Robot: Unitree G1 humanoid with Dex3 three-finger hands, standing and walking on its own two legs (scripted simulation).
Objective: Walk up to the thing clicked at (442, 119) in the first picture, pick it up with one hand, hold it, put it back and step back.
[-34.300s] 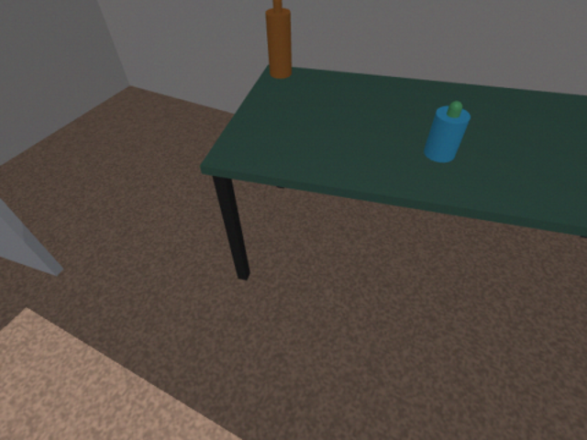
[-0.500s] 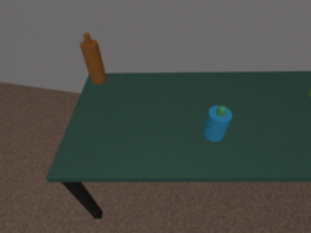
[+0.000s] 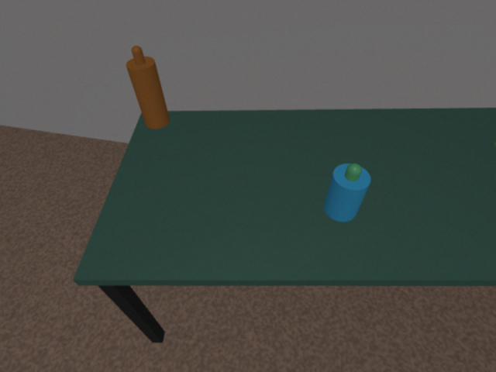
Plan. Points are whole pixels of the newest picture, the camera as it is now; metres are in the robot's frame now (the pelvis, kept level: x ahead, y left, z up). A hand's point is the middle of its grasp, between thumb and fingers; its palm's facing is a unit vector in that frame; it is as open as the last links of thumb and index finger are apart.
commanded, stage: stand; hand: right
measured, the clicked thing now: (347, 188) +0.55 -0.21 -0.09
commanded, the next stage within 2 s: step back in 0.44 s
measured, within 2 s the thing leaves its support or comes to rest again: neither
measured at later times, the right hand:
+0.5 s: hand out of the picture +0.08 -0.26 -0.16, palm faces -0.02 +0.94 -0.35, open 7.4 cm
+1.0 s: hand out of the picture -0.04 -0.24 -0.17, palm faces -0.03 +0.91 -0.42, open 7.4 cm
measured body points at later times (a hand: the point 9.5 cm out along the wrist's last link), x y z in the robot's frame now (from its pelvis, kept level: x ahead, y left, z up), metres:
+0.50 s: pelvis +0.00 +0.00 +0.00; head +0.03 +0.00 +0.45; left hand +0.08 +0.30 -0.14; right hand +0.08 -0.30 -0.13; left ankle +0.01 +0.13 -0.75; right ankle +0.01 -0.13 -0.75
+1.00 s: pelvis -0.09 +0.03 -0.03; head -0.01 +0.05 +0.41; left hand +0.07 +0.34 -0.16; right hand -0.04 -0.29 -0.14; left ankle -0.07 +0.14 -0.75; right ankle -0.07 -0.11 -0.69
